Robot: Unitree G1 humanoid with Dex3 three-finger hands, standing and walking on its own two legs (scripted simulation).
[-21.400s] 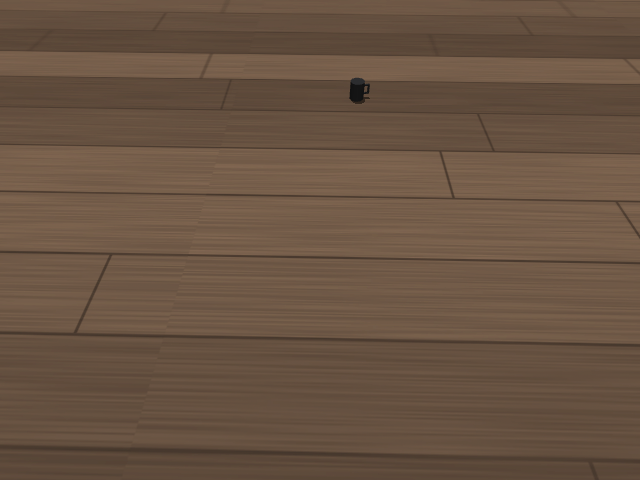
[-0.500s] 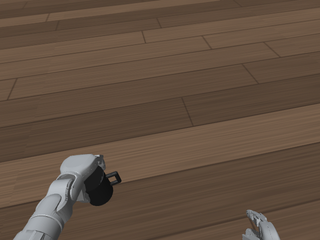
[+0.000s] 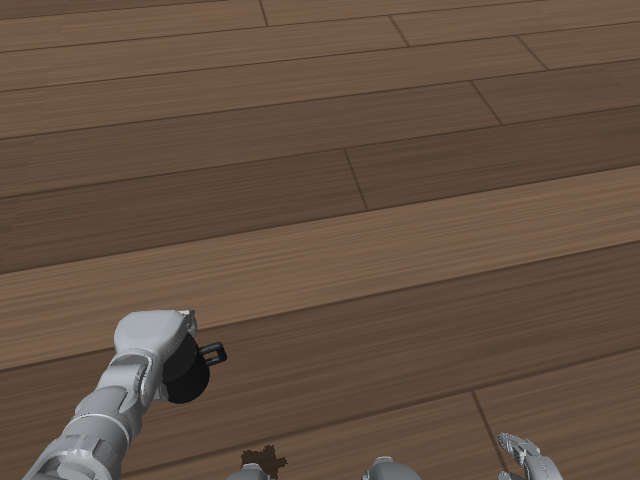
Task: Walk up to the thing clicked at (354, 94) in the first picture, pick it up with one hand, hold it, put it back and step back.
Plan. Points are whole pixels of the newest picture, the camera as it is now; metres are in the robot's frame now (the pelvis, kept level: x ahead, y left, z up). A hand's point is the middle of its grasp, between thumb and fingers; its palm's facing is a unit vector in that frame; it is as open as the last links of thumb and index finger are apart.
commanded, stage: crouch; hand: left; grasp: from above
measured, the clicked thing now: (187, 362) +0.31 +0.20 -0.16
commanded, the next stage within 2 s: lower in 1.46 s
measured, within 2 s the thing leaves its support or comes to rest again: neither
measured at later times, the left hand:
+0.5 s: hand (197, 375) +0.35 +0.23 -0.36, palm faces -0.47 +0.02 -0.88, open 10.7 cm
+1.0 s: hand (210, 383) +0.37 +0.24 -0.49, palm faces -0.48 +0.00 -0.88, open 10.8 cm
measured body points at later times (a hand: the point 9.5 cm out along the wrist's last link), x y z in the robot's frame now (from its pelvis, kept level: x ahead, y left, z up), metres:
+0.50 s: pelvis -0.04 +0.01 -0.21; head +0.14 +0.02 +0.20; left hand +0.37 +0.23 -0.31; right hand +0.01 -0.26 -0.34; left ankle +0.03 +0.13 -0.71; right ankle +0.03 -0.14 -0.71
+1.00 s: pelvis -0.05 +0.00 -0.31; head +0.17 +0.03 +0.08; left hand +0.39 +0.24 -0.44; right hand +0.03 -0.28 -0.43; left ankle +0.03 +0.13 -0.71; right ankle +0.03 -0.14 -0.71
